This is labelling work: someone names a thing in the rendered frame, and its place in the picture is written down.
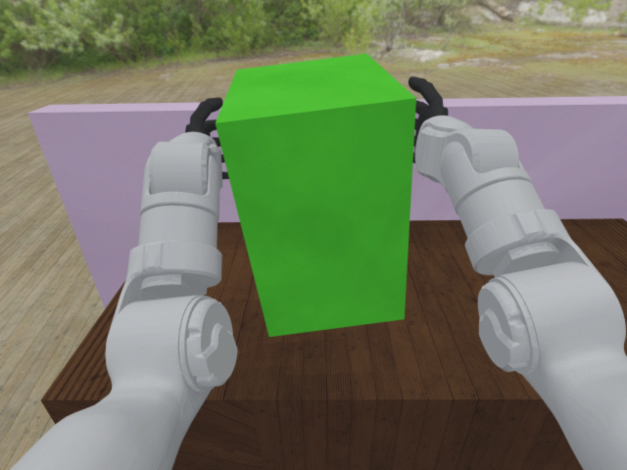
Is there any carton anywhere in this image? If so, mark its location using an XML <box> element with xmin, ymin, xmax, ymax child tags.
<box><xmin>216</xmin><ymin>54</ymin><xmax>416</xmax><ymax>337</ymax></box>

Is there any robot right hand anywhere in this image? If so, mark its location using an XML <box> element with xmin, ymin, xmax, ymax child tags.
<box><xmin>409</xmin><ymin>76</ymin><xmax>448</xmax><ymax>163</ymax></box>

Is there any right robot upper arm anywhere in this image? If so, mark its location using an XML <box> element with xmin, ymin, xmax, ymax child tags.
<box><xmin>478</xmin><ymin>261</ymin><xmax>627</xmax><ymax>470</ymax></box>

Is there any pedestal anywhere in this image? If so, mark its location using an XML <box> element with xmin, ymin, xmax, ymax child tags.
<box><xmin>41</xmin><ymin>218</ymin><xmax>627</xmax><ymax>470</ymax></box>

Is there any left robot upper arm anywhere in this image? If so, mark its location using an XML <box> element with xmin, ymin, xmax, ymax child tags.
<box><xmin>10</xmin><ymin>295</ymin><xmax>238</xmax><ymax>470</ymax></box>

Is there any left robot forearm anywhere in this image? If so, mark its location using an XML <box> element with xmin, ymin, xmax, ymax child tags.
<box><xmin>106</xmin><ymin>132</ymin><xmax>222</xmax><ymax>376</ymax></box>

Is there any robot left hand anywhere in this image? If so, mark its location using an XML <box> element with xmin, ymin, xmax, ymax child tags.
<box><xmin>185</xmin><ymin>98</ymin><xmax>229</xmax><ymax>179</ymax></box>

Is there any right robot forearm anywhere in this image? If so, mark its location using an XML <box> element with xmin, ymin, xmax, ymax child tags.
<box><xmin>415</xmin><ymin>116</ymin><xmax>626</xmax><ymax>342</ymax></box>

